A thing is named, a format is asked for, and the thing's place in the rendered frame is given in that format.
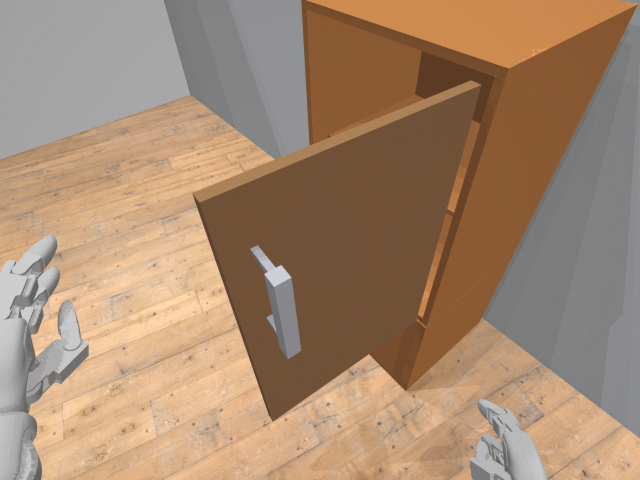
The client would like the left robot forearm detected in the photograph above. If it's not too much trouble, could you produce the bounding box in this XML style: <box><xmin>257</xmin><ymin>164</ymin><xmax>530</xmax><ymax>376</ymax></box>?
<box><xmin>0</xmin><ymin>412</ymin><xmax>42</xmax><ymax>480</ymax></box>

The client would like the left robot hand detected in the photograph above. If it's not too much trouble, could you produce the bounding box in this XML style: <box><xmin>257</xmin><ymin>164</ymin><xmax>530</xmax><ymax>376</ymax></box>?
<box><xmin>0</xmin><ymin>235</ymin><xmax>89</xmax><ymax>414</ymax></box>

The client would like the cupboard door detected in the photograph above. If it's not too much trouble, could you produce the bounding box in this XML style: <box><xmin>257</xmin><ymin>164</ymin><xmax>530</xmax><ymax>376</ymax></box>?
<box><xmin>192</xmin><ymin>80</ymin><xmax>482</xmax><ymax>421</ymax></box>

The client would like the right robot hand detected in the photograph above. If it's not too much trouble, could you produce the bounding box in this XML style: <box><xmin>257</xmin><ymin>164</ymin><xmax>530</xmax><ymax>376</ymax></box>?
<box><xmin>470</xmin><ymin>399</ymin><xmax>548</xmax><ymax>480</ymax></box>

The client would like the handle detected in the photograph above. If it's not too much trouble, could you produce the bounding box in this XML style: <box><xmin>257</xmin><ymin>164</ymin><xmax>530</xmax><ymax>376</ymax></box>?
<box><xmin>250</xmin><ymin>245</ymin><xmax>301</xmax><ymax>359</ymax></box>

